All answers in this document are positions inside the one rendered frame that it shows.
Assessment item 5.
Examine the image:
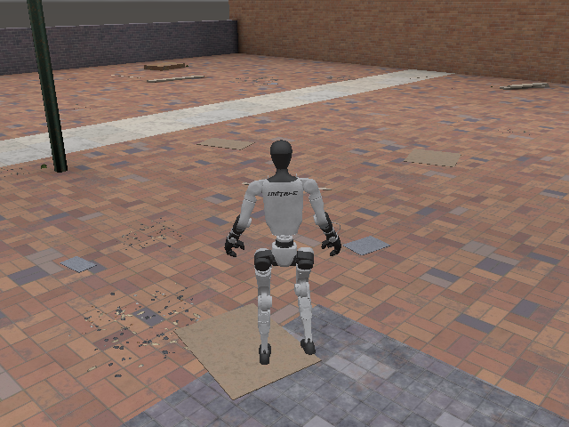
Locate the left robot hand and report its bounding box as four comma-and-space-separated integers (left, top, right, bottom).
224, 237, 244, 257

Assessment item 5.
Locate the robot left forearm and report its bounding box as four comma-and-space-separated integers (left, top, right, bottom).
228, 214, 245, 244

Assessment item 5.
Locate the robot right forearm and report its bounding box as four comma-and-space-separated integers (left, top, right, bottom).
319, 212, 338, 243

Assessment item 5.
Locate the left robot upper arm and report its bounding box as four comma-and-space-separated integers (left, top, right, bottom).
237, 180, 264, 229

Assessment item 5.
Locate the humanoid robot head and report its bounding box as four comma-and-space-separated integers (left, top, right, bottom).
267, 140, 298, 182

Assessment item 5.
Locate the right robot upper arm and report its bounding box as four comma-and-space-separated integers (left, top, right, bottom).
301, 178, 328, 226

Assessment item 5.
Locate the right robot hand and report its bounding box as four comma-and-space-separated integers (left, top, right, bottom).
321, 236, 341, 256

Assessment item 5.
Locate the robot torso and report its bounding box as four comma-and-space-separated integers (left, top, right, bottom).
262, 174, 304, 267

